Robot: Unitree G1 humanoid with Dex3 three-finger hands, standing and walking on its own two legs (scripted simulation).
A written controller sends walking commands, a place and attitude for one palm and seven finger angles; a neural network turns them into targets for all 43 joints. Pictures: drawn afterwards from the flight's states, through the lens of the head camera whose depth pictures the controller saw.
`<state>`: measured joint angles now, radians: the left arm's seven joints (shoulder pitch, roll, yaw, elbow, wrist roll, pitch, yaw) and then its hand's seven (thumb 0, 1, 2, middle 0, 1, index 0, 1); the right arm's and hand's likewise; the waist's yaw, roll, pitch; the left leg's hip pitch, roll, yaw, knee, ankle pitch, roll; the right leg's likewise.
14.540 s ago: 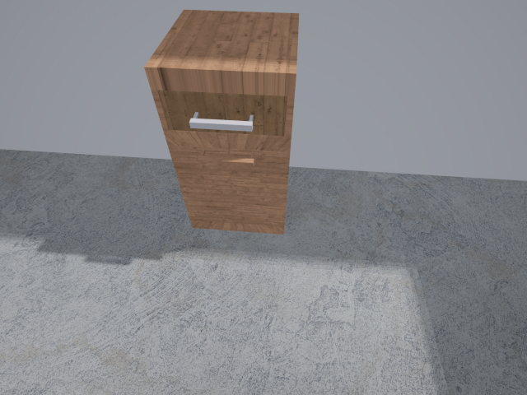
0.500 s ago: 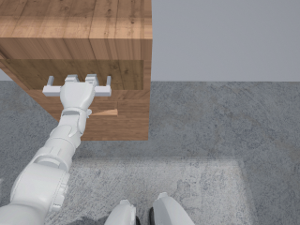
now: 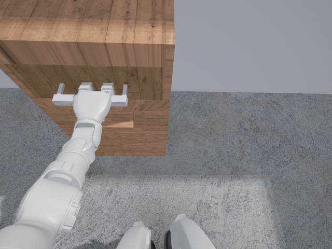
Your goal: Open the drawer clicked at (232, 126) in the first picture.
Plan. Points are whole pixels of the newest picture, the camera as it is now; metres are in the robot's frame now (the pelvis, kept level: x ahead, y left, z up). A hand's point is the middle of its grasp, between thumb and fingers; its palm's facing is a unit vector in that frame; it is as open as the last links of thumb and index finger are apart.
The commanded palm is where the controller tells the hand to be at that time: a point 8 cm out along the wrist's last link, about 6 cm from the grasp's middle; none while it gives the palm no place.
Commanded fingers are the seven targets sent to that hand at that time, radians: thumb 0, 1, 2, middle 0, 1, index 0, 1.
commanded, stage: pull the drawer open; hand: left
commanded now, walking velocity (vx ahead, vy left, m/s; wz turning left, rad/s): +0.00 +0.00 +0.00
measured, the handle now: (92, 94) +0.53 +0.17 -0.02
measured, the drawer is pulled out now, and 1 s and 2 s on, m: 0.00 0.12 0.24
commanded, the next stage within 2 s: none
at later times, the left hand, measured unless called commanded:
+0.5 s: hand (96, 134) +0.41 +0.16 -0.04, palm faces -0.04 -0.07 -1.00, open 5.6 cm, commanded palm +0.38 +0.17 +0.01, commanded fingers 0.00 0.90 0.90 -0.40 -1.35 -0.40 -1.35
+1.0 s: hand (92, 158) +0.35 +0.16 -0.04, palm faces -0.04 -0.07 -1.00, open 5.6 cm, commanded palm +0.32 +0.18 +0.01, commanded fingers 0.00 0.90 0.90 -0.40 -1.35 -0.40 -1.35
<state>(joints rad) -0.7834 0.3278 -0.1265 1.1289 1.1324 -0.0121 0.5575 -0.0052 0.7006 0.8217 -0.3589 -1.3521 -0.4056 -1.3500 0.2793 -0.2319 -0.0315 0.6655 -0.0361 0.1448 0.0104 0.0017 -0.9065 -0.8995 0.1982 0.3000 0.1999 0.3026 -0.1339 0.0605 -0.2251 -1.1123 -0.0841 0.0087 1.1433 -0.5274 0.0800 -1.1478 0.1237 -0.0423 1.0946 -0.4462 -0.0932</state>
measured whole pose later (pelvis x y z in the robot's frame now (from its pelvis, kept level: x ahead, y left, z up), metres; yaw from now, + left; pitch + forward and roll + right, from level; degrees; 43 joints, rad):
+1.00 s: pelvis +0.01 +0.00 +0.02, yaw -1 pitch +22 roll +0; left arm -0.25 0.24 -0.16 0.73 1.17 -0.04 0.61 0.01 0.71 0.81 -0.31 -1.35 -0.41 -1.35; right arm 0.21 -0.22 -0.05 0.61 -0.02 0.20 0.01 0.00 -0.91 -0.90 0.20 0.30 0.20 0.30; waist -0.03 0.04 -0.23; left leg -0.92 -0.09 0.04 1.06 -0.52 0.08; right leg -0.97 0.13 0.00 1.05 -0.45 -0.09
